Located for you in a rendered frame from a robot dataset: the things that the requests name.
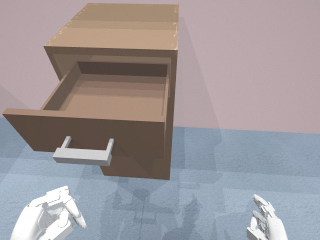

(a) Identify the drawer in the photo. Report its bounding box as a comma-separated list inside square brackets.
[2, 60, 170, 159]

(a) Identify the left robot hand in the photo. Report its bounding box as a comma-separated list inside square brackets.
[10, 186, 88, 240]

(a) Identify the right robot hand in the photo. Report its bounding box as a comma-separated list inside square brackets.
[247, 194, 288, 240]

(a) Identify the handle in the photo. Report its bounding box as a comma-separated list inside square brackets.
[52, 136, 114, 166]

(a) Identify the cabinet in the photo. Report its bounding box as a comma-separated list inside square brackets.
[43, 3, 179, 180]

